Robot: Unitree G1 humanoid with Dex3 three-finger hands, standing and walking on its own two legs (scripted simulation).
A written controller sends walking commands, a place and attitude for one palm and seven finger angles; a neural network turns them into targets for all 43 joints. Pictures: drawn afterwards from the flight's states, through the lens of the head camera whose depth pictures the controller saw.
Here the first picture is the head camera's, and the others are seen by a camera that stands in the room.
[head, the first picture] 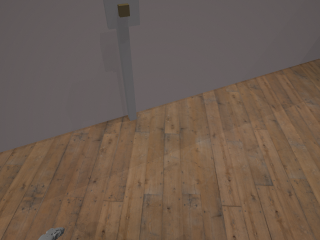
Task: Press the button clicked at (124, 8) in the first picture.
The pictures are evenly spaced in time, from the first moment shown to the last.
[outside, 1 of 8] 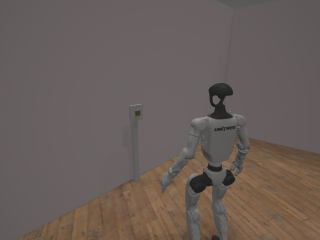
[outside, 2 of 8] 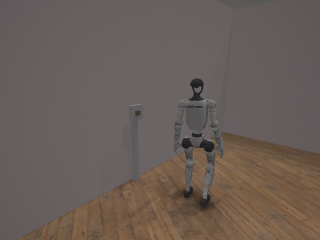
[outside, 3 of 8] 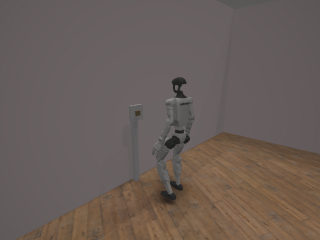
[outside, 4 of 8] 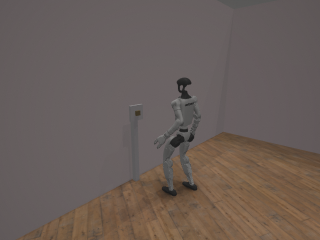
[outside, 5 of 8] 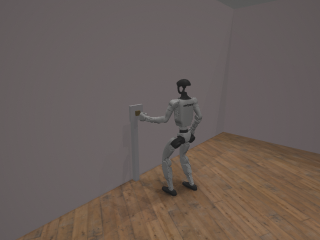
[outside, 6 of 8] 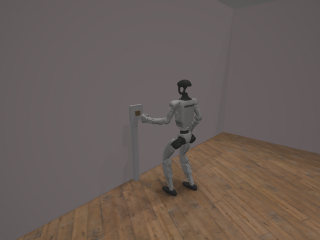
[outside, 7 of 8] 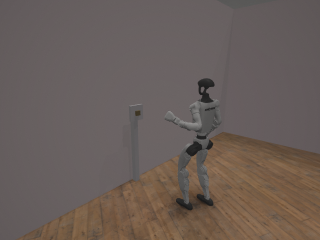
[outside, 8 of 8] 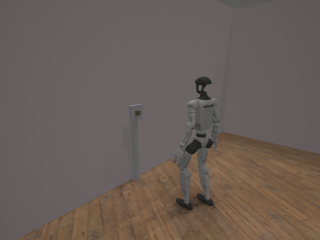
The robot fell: no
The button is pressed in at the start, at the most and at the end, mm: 0 8 0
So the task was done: yes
